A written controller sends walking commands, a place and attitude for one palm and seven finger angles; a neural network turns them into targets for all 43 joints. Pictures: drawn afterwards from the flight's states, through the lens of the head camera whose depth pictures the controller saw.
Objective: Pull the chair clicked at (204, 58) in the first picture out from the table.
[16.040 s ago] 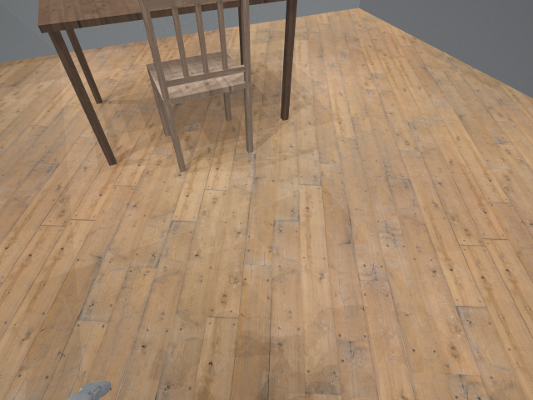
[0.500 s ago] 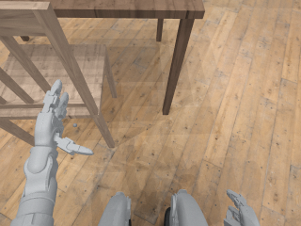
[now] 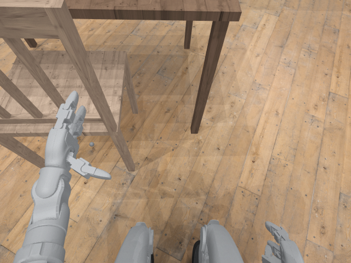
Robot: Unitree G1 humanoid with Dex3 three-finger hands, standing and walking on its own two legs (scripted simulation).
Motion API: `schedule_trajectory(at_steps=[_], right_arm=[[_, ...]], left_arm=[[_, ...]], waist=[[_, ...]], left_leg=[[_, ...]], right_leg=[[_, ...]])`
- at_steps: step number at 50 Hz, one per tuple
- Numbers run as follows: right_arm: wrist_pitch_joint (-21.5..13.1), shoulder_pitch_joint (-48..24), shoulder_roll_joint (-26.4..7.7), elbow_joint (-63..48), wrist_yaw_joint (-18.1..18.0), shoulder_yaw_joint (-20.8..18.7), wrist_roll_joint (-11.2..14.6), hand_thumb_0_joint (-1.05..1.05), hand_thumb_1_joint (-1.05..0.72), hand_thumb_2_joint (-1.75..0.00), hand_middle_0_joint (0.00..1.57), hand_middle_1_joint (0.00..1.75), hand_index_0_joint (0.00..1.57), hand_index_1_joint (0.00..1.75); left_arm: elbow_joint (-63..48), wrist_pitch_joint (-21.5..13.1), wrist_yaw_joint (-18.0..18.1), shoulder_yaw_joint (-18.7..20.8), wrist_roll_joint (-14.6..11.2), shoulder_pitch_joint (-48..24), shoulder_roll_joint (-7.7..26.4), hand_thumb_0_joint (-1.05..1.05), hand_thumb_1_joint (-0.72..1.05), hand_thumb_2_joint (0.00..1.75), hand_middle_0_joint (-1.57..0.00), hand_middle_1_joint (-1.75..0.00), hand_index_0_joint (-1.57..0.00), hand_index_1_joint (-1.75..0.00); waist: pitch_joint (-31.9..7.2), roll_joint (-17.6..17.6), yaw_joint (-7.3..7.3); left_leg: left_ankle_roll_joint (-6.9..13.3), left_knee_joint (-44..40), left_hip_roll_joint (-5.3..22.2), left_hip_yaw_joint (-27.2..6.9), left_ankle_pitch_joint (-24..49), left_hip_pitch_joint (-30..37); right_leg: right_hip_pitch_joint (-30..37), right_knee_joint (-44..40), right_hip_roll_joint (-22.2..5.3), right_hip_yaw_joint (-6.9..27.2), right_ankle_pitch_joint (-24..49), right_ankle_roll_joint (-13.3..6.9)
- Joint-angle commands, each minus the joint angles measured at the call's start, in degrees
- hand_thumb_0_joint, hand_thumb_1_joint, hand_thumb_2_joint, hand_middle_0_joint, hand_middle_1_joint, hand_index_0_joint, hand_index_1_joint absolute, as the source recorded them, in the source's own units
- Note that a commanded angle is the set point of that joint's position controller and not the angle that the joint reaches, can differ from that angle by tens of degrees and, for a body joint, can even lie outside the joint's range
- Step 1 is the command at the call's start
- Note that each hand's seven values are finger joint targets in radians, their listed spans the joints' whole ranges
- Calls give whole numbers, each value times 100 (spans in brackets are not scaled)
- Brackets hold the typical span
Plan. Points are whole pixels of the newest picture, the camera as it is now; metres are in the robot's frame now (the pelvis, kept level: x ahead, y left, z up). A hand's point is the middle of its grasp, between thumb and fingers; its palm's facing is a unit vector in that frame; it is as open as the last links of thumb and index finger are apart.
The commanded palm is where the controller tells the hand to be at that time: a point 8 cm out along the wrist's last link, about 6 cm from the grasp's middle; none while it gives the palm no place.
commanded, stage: aim the fingers beside a spindle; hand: left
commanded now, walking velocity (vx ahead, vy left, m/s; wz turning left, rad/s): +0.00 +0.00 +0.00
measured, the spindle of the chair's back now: (7, 85) +0.51 +0.44 +0.02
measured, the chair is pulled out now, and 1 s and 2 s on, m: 0.00 0.00 0.00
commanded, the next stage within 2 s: none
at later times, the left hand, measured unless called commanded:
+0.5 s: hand (97, 142) +0.37 +0.19 +0.02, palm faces +0.01 -1.00 -0.04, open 16.9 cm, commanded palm +0.35 +0.25 +0.03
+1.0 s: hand (90, 138) +0.37 +0.21 +0.02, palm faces +0.06 -1.00 -0.07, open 16.9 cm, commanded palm +0.34 +0.25 +0.03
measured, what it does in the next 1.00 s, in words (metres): stands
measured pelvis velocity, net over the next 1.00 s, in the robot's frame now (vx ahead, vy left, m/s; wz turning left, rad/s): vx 0.01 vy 0.00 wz -0.01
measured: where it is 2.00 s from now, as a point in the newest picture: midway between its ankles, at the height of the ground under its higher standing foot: outside the picture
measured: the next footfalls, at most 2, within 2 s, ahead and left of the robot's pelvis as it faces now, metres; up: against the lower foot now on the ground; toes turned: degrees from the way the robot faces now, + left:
none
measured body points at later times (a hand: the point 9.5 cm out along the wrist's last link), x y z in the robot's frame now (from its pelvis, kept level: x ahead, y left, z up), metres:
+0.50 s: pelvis +0.01 +0.00 +0.00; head +0.14 +0.02 +0.43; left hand +0.36 +0.24 +0.02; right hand +0.14 -0.25 -0.11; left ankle +0.01 +0.11 -0.62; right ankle +0.05 -0.12 -0.62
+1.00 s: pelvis +0.01 +0.00 +0.00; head +0.13 +0.02 +0.43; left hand +0.36 +0.26 +0.02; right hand +0.15 -0.25 -0.11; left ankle +0.01 +0.11 -0.62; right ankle +0.05 -0.12 -0.62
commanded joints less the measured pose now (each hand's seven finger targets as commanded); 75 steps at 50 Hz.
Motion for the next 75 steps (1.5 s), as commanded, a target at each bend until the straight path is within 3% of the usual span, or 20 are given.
schedule_trajectory(at_steps=[1,5,9,12,15,22,23,28,30,34,38,45,49,53,58,63,65,67,69,75], right_arm=[[-216,256,-865,-635,-92,-333,22,0,-90,-90,20,30,20,30],[-165,229,-779,-765,-65,-326,-18,0,-90,-90,20,30,20,30],[-106,243,-762,-750,-50,-309,-3,0,-90,-90,20,30,20,30],[-93,271,-811,-699,-46,-302,37,0,-90,-90,20,30,20,30],[-113,323,-864,-669,-46,-328,63,0,-90,-90,20,30,20,30],[-132,310,-804,-678,-45,-361,-1,0,-90,-90,20,30,20,30],[-130,322,-818,-675,-55,-367,-21,0,-90,-90,20,30,20,30],[-41,289,-769,-665,-48,-318,-15,0,-90,-90,20,30,20,30],[-9,312,-803,-675,-42,-325,8,0,-90,-90,20,30,20,30],[-42,315,-822,-733,-21,-341,44,0,-90,-90,20,30,20,30],[-99,310,-820,-726,-18,-379,29,0,-90,-90,20,30,20,30],[-47,212,-766,-641,-82,-311,-23,0,-90,-90,20,30,20,30],[-56,235,-758,-710,-79,-307,-11,0,-90,-90,20,30,20,30],[-102,283,-794,-713,-53,-327,32,0,-90,-90,20,30,20,30],[-90,298,-851,-681,-60,-345,50,0,-90,-90,20,30,20,30],[-101,235,-789,-708,-89,-331,-8,0,-90,-90,20,30,20,30],[-110,232,-758,-712,-73,-320,-17,0,-90,-90,20,30,20,30],[-125,222,-764,-689,-80,-324,-15,0,-90,-90,20,30,20,30],[-137,268,-796,-627,-85,-325,-3,0,-90,-90,20,30,20,30],[-88,290,-851,-670,-55,-334,37,0,-90,-90,20,30,20,30]], left_arm=[[-1061,-295,129,336,-23,-1524,1020,0,-50,30,-6,-8,-6,-8],[-1516,-439,356,771,21,-1271,1434,0,-50,30,-6,-8,-6,-8],[-1359,-377,366,675,25,-1095,1291,0,-50,30,-6,-8,-6,-8],[-964,-216,206,305,-10,-1068,891,0,-50,30,-6,-8,-6,-8],[-840,-143,65,-16,-47,-1062,567,0,-50,30,-6,-8,-6,-8],[-1686,-461,284,379,-11,-1263,1062,0,-50,30,-6,-8,-6,-8],[-1788,-501,368,613,9,-1278,1346,0,-50,30,-6,-8,-6,-8],[-1227,-362,467,447,103,-1151,1070,0,-50,30,-6,-8,-6,-8],[-889,-260,380,514,76,-838,1052,0,-50,30,-6,-8,-6,-8],[-1084,-221,114,74,-42,-831,630,0,-50,30,-6,-8,-6,-8],[-1683,-343,128,-46,-91,-1014,628,0,-50,30,-6,-8,-6,-8],[-1178,-444,478,700,92,-1272,1312,0,-50,30,-6,-8,-6,-8],[-1246,-408,272,507,59,-1152,1147,0,-50,30,-6,-8,-6,-8],[-1292,-238,4,67,-129,-962,696,0,-50,30,-6,-8,-6,-8],[-1046,-139,94,385,-134,-826,937,0,-50,30,-6,-8,-6,-8],[-1582,-448,322,648,-17,-1363,1327,0,-50,30,-6,-8,-6,-8],[-1613,-512,333,590,20,-1237,1270,0,-50,30,-6,-8,-6,-8],[-1672,-512,301,323,33,-1339,1039,0,-50,30,-6,-8,-6,-8],[-1379,-409,238,200,13,-1271,885,0,-50,30,-6,-8,-6,-8],[-924,-90,139,278,-60,-845,842,0,-50,30,-6,-8,-6,-8]], waist=[[-2198,243,-81],[-2734,462,133],[-2523,373,31],[-2073,215,-125],[-2079,142,-212],[-2703,494,-18],[-2726,521,22],[-2245,295,-94],[-2148,198,-40],[-2371,225,-107],[-2544,314,-157],[-2115,227,-43],[-2518,550,15],[-2571,325,-144],[-2205,-15,-108],[-2425,336,-25],[-2475,546,12],[-2471,583,-90],[-2351,420,-169],[-2233,95,-76]], left_leg=[[52,-1063,-179,-188,1343,1047],[27,-1089,-179,-137,1968,1350],[33,-1103,-156,-116,1979,1238],[35,-1146,-153,-130,1581,1056],[51,-1093,-155,-142,1554,1106],[7,-1071,-148,-161,2268,1584],[-1,-1061,-133,-193,2360,1575],[20,-1113,-138,-168,2093,1283],[3,-1141,-145,-136,1991,1171],[27,-1093,-152,-114,2086,1308],[21,-1067,-116,-208,2374,1631],[36,-1064,-180,-133,1626,1015],[23,-1075,-179,-98,1980,1312],[49,-1057,-148,-142,2134,1417],[64,-1028,-163,-141,1837,1019],[53,-1033,-167,-128,1848,1133],[23,-1098,-168,-124,1906,1345],[20,-1101,-149,-142,1951,1473],[24,-1102,-134,-185,1865,1414],[37,-1077,-173,-140,1774,1061]], right_leg=[[1514,-783,229,257,751,-72],[1938,-689,233,294,1309,-90],[1972,-729,264,281,1412,-63],[1730,-852,269,233,1074,-49],[1588,-876,265,206,1051,-54],[1849,-732,241,235,1545,-79],[1839,-663,245,223,1571,-92],[1788,-733,263,209,1461,-77],[1834,-771,268,205,1439,-71],[1885,-793,261,213,1579,-69],[1766,-753,266,166,1639,-73],[1767,-765,247,274,1111,-59],[1916,-731,257,293,1451,-92],[1942,-810,281,242,1591,-64],[1855,-808,268,235,1399,-41],[1889,-725,257,307,1327,-69],[1868,-760,262,285,1309,-85],[1747,-770,267,253,1297,-79],[1652,-805,281,227,1221,-68],[1799,-801,248,226,1308,-51]])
